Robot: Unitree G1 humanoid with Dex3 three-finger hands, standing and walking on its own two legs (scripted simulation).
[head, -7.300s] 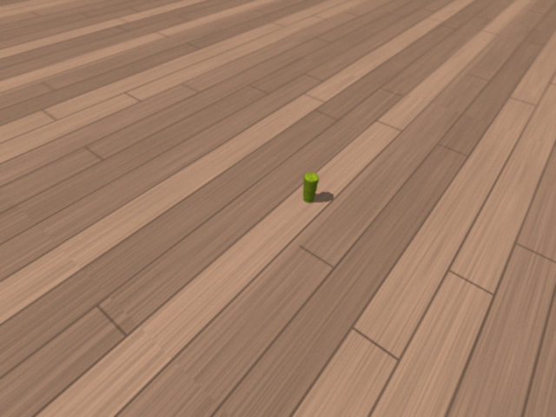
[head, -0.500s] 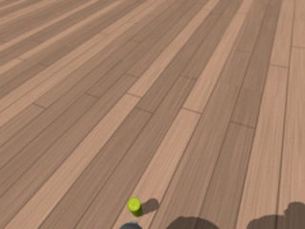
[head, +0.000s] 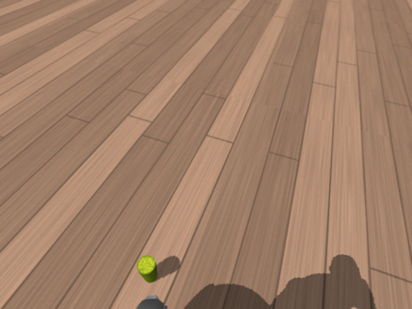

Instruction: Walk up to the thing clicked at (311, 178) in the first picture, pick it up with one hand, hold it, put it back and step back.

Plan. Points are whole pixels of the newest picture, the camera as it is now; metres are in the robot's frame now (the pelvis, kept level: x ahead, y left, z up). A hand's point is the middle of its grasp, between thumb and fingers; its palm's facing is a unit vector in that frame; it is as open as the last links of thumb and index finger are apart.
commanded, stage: walk up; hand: left
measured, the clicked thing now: (148, 270) +0.41 +0.23 -0.66
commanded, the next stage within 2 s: stand in 1.42 s
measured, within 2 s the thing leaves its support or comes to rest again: neither
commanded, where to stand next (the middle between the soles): +0.08 +0.01 m, yaw +2 degrees
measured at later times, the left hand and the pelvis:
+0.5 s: hand out of the picture +0.01 +0.28 -0.12, palm faces +0.09 -0.92 -0.38, open 7.4 cm; pelvis -0.05 +0.00 +0.02, yaw +4 degrees
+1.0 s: hand out of the picture +0.02 +0.28 -0.11, palm faces +0.06 -0.93 -0.35, open 7.4 cm; pelvis -0.03 +0.02 +0.04, yaw +4 degrees
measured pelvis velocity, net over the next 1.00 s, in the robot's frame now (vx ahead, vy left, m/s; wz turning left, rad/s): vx -0.03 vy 0.02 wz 0.07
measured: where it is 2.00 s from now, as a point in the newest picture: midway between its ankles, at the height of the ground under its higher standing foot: outside the picture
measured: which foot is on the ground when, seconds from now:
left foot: up 0.00-0.32, down 0.34-1.00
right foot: down 0.00-1.00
